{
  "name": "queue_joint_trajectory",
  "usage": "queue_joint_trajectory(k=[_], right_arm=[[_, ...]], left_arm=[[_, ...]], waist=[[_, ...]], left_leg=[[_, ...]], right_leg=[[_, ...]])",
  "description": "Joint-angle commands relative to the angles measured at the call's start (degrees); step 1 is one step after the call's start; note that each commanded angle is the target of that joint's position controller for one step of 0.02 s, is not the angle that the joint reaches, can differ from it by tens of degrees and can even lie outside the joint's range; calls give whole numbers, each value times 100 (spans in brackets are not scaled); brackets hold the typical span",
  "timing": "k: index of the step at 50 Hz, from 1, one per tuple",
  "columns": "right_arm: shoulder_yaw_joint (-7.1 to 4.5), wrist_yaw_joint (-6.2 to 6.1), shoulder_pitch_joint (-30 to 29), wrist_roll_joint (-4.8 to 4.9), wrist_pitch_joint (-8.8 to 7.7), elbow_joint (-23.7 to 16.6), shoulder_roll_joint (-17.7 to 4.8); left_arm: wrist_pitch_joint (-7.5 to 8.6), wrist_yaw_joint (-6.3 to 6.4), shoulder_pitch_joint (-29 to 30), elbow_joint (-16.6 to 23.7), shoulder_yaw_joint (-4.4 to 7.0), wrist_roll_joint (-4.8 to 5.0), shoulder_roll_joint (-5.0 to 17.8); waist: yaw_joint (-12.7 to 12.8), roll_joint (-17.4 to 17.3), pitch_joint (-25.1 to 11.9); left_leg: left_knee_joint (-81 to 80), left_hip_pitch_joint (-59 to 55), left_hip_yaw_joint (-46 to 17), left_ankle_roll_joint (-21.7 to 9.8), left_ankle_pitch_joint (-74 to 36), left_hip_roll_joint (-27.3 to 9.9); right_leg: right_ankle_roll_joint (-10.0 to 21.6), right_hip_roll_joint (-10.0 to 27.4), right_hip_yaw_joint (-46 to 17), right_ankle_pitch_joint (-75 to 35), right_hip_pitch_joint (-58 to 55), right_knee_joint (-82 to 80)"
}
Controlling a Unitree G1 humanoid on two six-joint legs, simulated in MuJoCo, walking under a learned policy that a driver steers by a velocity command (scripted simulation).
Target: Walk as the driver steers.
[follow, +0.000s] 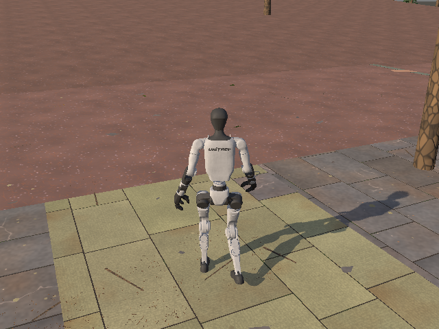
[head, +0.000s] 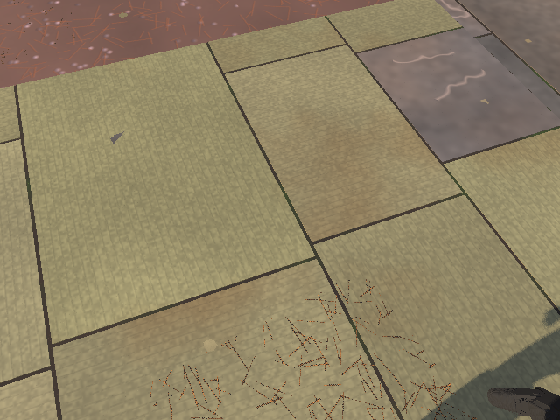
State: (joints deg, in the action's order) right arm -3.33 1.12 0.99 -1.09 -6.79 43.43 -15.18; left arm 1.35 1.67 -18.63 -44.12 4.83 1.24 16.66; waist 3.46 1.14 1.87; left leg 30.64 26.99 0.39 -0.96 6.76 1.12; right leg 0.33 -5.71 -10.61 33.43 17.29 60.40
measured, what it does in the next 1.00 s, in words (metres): walks ahead, turning left: right foot, then right foot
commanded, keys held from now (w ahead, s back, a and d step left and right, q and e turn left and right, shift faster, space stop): no key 0.16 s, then q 0.78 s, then w+q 0.06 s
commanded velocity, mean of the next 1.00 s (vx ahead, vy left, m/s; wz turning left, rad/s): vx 0.07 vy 0.00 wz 0.25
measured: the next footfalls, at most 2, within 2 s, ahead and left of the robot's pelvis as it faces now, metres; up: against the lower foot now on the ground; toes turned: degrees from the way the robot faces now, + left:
right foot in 0.30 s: +0.15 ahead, -0.14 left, +0.00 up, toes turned +0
right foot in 0.88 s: +0.19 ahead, -0.13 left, +0.00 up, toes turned +21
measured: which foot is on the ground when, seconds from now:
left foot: down 0.00-0.88, up 0.90-1.00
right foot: up 0.00-0.28, down 0.30-0.52, up 0.54-0.86, down 0.88-1.00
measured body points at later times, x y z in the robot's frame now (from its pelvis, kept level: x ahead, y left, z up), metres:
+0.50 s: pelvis +0.09 +0.00 +0.00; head +0.11 +0.01 +0.45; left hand +0.25 +0.28 -0.09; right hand +0.22 -0.27 -0.11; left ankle +0.10 +0.10 -0.72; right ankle +0.11 -0.14 -0.72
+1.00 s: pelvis +0.10 -0.03 +0.02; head +0.13 -0.04 +0.46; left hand +0.14 +0.28 -0.07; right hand +0.35 -0.26 -0.09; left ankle +0.05 +0.08 -0.65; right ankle +0.15 -0.14 -0.72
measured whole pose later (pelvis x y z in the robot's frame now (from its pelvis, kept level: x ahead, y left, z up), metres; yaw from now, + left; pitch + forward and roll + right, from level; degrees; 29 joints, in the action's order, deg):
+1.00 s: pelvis +0.10 -0.03 +0.02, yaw +21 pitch +2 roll +0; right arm -5.7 -1.1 8.6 1.0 2.9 40.5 -19.9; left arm 0.8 1.7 -11.3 -39.0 4.3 -1.2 14.9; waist -0.3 -2.9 1.0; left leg 60.8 30.0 -6.0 2.4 25.2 3.9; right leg 0.7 -0.1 0.2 13.7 15.3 27.0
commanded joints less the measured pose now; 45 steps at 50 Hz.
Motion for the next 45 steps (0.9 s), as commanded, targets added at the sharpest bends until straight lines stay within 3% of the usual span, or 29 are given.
queue_joint_trajectory(k=[1, 2, 4, 5, 8, 10, 12, 14, 15, 16, 17, 18, 19, 22, 24, 25, 26, 27, 28, 29, 30, 31, 33, 37, 40, 42, 43, 44, 45], right_arm=[[-110, -40, 711, 13, 166, -223, -538], [-82, -38, 538, -10, 204, -181, -492], [-87, -29, 408, -78, 205, -70, -554], [-103, -33, 373, -71, 199, -27, -612], [-150, -79, 265, 33, 253, 64, -783], [-87, -56, 365, 76, 299, 197, -668], [-60, 1, 368, 146, 356, 277, -715], [-1, 31, 492, 203, 399, 334, -655], [49, 49, 620, 130, 392, 313, -558], [57, 85, 882, 46, 367, 302, -485], [92, 36, 986, 123, 398, 245, -355], [42, -8, 819, 153, 442, 241, -560], [-13, -38, 700, 164, 500, 191, -675], [-78, -38, 926, 135, 660, 135, -658], [-108, 6, 1013, 157, 702, 90, -613], [-139, 19, 995, 134, 720, 48, -684], [-242, -9, 897, 97, 726, -35, -1046], [-329, -32, 981, 94, 740, -77, -1324], [-334, -25, 1432, -5, 711, -32, -1386], [-299, -27, 1572, -59, 613, -39, -1360], [-294, -51, 1300, 14, 555, -131, -1317], [-297, -99, 1019, 110, 550, -219, -1291], [-267, -203, 730, 196, 662, -306, -1160], [-342, -301, 741, 216, 856, -402, -1243], [-372, -276, 638, 231, 918, -510, -1274], [-359, -265, 471, 292, 957, -594, -1221], [-335, -282, 458, 319, 968, -634, -1131], [-272, -290, 613, 264, 963, -670, -901], [-214, -259, 922, 200, 906, -733, -626]], left_arm=[[-80, 57, -88, 450, 180, -10, 886], [-143, 70, 53, 529, 184, -57, 787], [-225, 62, -106, 541, 104, -34, 413], [-225, 69, -117, 561, 60, -44, 280], [-204, 42, 91, 631, -29, -115, 175], [-215, 17, 235, 592, -68, -148, 131], [-241, -3, 327, 557, -39, -169, 215], [-238, 2, 476, 612, 10, -234, 395], [-234, 51, 508, 732, 72, -284, 713], [-275, 118, 582, 836, 140, -297, 1058], [-305, 107, 651, 715, 149, -259, 968], [-282, 85, 824, 781, 127, -240, 776], [-260, 92, 860, 779, 143, -234, 768], [-182, 165, 947, 808, 181, -156, 805], [-189, 216, 1107, 836, 189, -95, 757], [-196, 231, 1087, 821, 199, -74, 729], [-193, 234, 917, 858, 196, -131, 617], [-187, 240, 1124, 968, 152, -206, 457], [-174, 254, 1616, 1141, 105, -205, 371], [-155, 242, 1617, 1149, 121, -159, 393], [-164, 222, 1417, 1050, 140, -117, 436], [-165, 223, 1294, 981, 163, -124, 505], [-138, 244, 1255, 939, 167, -154, 508], [-44, 119, 1233, 917, 55, -82, 248], [-7, 9, 1085, 883, 89, -48, 379], [30, -53, 799, 803, 131, -48, 426], [43, -61, 645, 746, 171, -70, 492], [34, -27, 499, 766, 262, -153, 834], [-35, 12, 671, 883, 346, -277, 1306]], waist=[[-515, -490, -1083], [-391, -522, -770], [-177, -793, -618], [-140, -841, -679], [-148, -829, -1048], [-209, -814, -1130], [-167, -770, -966], [-133, -675, -679], [-214, -334, -728], [-454, 418, -724], [-523, 1174, -820], [-425, 1078, -563], [-374, 1060, -420], [-449, 1036, -486], [-517, 854, -525], [-497, 587, -475], [-287, -317, -422], [-364, -1216, -367], [-790, -1647, -429], [-822, -1250, -681], [-632, -839, -757], [-503, -640, -728], [-397, -659, -769], [-457, -888, -939], [-468, -1149, -893], [-284, -1173, -795], [-209, -1094, -745], [-279, -511, -810], [-597, 1087, -688]], left_leg=[[-853, -2788, -2122, -1231, -1900, -2040], [-968, -2131, -1751, -1218, -2075, -1849], [-1263, -1336, -1094, -1179, -2445, -1507], [-1302, -1295, -897, -1243, -2810, -1475], [-1309, -1365, -565, -1299, -3287, -1528], [-1308, -1292, -522, -1217, -2749, -1409], [-1222, -1149, -587, -1074, -1593, -1260], [-1088, -748, -742, -690, -187, -1022], [-803, -445, -739, -377, 532, -811], [-264, -45, -353, -103, 1582, -293], [48, -305, 63, 40, 1615, -136], [303, -334, 99, 99, 1358, -124], [539, -149, 169, 91, 1163, -78], [1025, -278, 137, 14, 1259, -188], [767, -518, 169, -135, 945, -201], [357, -670, 18, -261, 243, -255], [-105, -756, -731, -518, -971, -639], [-626, -1264, -1871, -1096, -1623, -1201], [-1096, -1922, -2936, -1747, -2158, -1841], [-1091, -2292, -3106, -1937, -2400, -2066], [-876, -2419, -2772, -1782, -2552, -1942], [-786, -2353, -2458, -1567, -2612, -1778], [-789, -2106, -2069, -1285, -2419, -1432], [-731, -1951, -1909, -1113, -1977, -1108], [-761, -1689, -2264, -1098, -1476, -1086], [-635, -1482, -2449, -917, -977, -924], [-502, -1224, -2443, -715, -412, -737], [148, -613, -2135, -396, 743, -403], [1439, 515, -1045, -7, 2613, 562]], right_leg=[[-283, 565, 265, -220, 2236, 1615], [-284, 714, 306, -389, 2024, 1287], [-266, 784, 511, -592, 1303, 521], [-285, 768, 608, -696, 1139, 85], [-287, 838, 733, -1489, 526, -1124], [-268, 833, 766, -1899, -15, -1869], [-200, 671, 926, -2342, -497, -2721], [9, 697, 868, -2878, -1127, -3668], [218, 1287, 312, -3538, -1522, -3673], [548, 1944, -74, -4162, -1694, -3542], [843, 2125, -258, -3035, -1084, -3828], [798, 1955, -204, -2549, -846, -3955], [714, 1911, -125, -2602, -823, -3926], [821, 2208, -36, -3635, -675, -3673], [699, 2166, 224, -3760, -528, -3380], [497, 1968, 485, -3395, -377, -3090], [139, 1423, 1096, -2737, -127, -2392], [-280, 689, 1592, -1959, 702, -1491], [-372, 296, 1203, 67, 1691, -485], [-338, 401, 659, 609, 2045, 458], [-327, 526, 500, 352, 2178, 848], [-336, 617, 461, -37, 2221, 748], [-417, 658, 540, -554, 1849, 187], [-496, 411, 706, -1140, 1014, -1340], [-466, 276, 744, -1327, 426, -2215], [-355, 229, 831, -1956, -111, -3286], [-241, 341, 816, -2440, -551, -3868], [83, 1211, 113, -2621, -1151, -4097], [847, 2497, -1292, -3842, -1441, -4232]])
